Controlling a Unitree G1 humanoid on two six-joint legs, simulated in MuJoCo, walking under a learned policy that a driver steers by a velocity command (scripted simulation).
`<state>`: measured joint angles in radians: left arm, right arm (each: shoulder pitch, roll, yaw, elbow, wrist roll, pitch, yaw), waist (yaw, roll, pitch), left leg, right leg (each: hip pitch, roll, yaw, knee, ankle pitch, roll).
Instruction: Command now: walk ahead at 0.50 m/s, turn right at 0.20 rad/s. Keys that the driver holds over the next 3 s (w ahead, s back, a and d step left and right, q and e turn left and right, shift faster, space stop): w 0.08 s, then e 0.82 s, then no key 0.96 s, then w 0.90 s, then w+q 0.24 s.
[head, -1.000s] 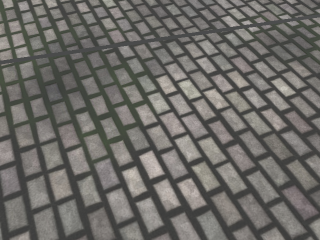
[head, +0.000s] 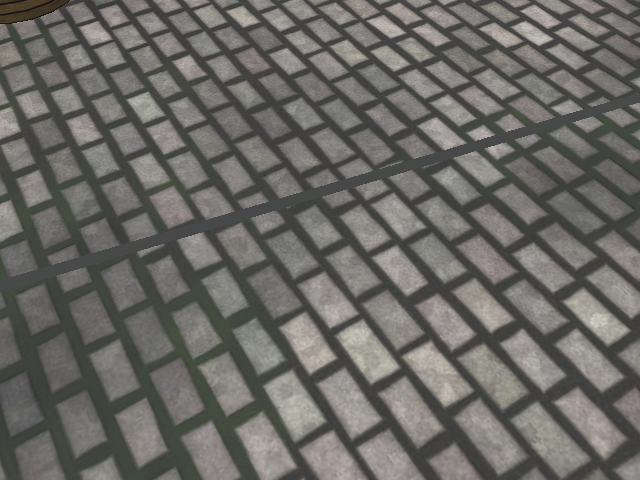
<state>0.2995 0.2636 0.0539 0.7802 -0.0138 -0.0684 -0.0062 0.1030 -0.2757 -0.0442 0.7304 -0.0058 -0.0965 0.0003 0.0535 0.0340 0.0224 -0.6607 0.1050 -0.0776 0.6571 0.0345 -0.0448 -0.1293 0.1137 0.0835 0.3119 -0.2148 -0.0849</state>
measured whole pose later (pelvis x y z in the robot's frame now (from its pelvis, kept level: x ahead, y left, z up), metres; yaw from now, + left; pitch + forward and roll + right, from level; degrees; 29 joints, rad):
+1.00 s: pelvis +0.24 +0.01 -0.01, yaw -28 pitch +3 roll +1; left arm 0.16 0.31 0.08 0.59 0.00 0.04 0.02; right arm 0.09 -0.30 -0.07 0.76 0.00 0.01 -0.01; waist 0.01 0.00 0.03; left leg -0.42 -0.01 -0.06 0.74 -0.36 -0.07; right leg -0.36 0.07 0.13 0.51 -0.19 -0.03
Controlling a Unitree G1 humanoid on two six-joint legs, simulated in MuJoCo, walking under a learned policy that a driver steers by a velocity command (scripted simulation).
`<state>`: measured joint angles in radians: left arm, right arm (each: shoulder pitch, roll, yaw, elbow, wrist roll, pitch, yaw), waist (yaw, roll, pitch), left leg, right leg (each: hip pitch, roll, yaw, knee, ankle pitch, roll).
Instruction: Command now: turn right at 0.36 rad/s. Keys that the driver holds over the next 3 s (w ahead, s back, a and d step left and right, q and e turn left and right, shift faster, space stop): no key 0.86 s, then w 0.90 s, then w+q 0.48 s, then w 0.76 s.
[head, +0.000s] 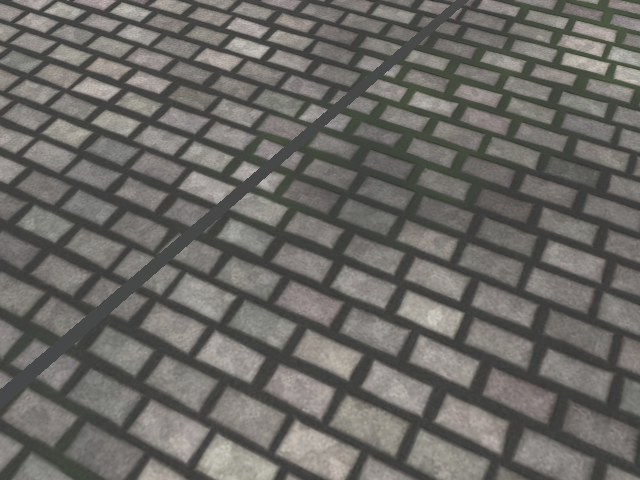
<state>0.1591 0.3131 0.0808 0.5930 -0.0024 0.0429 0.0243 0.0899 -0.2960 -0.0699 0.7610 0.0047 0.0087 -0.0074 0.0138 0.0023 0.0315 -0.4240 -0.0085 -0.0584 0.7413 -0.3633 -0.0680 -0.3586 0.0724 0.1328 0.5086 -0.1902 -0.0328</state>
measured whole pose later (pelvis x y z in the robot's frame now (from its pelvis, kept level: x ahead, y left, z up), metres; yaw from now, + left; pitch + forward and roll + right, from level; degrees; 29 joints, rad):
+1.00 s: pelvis +0.00 +0.00 +0.00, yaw -2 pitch -1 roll +0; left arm 0.29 0.22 0.04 0.85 -0.01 -0.01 0.03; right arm 0.25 -0.26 -0.05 0.99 0.02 -0.02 -0.03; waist -0.01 0.00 0.00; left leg -0.29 0.03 0.00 0.68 -0.42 0.00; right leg -0.18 0.01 0.05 0.55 -0.36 -0.02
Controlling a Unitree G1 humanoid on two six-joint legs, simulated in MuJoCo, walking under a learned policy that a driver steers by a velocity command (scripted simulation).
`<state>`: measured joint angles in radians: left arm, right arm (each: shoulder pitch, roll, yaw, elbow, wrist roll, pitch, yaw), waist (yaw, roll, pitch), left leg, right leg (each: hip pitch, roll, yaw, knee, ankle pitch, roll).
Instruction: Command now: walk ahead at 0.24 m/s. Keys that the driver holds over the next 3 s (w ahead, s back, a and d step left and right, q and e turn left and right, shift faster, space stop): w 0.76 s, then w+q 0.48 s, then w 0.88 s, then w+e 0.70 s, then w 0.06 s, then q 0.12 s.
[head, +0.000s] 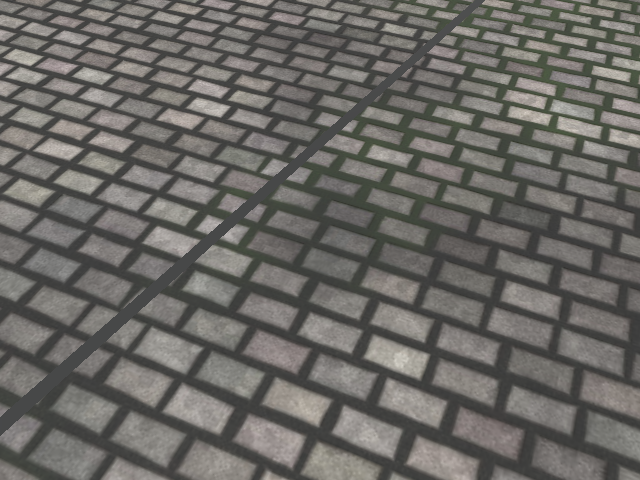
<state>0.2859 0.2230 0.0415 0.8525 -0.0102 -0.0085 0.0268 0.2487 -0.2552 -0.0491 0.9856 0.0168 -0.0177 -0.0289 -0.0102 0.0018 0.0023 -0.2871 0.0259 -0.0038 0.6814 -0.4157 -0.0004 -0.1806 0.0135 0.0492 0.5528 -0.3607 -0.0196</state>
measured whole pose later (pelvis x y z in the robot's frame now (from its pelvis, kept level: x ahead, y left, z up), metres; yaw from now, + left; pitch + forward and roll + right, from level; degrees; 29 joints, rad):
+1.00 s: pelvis +0.48 -0.01 +0.01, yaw +5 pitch +1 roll -3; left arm 0.32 0.26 0.05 0.96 0.00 -0.10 0.00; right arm 0.11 -0.26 -0.04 0.83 0.02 -0.07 0.02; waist 0.07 0.04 0.01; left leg -0.67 0.10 -0.03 0.64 0.10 0.03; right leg 0.07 0.08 -0.12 0.16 -0.25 -0.05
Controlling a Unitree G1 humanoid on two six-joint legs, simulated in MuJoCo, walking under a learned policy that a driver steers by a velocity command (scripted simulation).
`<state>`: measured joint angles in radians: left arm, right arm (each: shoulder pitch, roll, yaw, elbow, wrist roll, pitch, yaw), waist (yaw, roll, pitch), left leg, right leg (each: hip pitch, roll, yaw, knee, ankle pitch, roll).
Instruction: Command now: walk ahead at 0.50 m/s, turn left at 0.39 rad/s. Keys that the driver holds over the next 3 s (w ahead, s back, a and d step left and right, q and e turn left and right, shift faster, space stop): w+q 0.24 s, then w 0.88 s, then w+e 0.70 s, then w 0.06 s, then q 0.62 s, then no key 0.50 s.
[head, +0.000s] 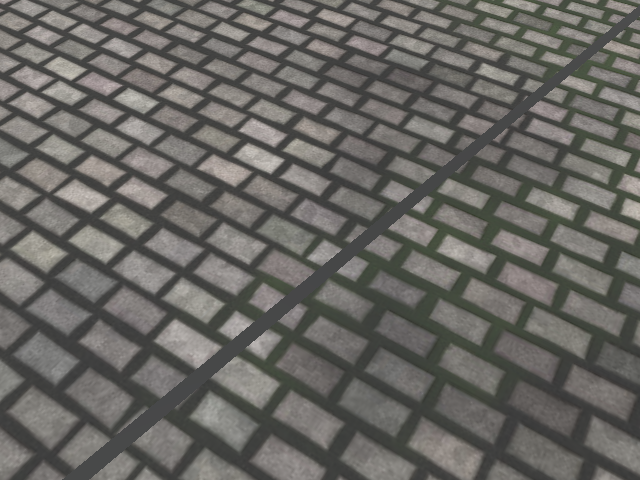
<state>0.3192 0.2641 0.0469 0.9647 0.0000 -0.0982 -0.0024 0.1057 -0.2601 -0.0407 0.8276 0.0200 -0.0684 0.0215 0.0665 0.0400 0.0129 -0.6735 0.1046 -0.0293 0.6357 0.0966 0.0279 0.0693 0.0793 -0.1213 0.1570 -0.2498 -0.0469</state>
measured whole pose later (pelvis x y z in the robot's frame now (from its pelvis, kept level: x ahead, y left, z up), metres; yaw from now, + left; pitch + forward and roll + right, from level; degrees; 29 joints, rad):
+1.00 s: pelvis +0.59 +0.07 +0.01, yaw +13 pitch +2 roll -1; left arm 0.34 0.27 0.04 0.90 -0.01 -0.09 -0.01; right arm 0.13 -0.28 -0.04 0.72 0.01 -0.07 0.00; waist 0.08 0.04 0.01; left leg -0.66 0.12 -0.04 0.68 0.01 -0.01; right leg -0.05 0.07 -0.03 0.22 -0.21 -0.06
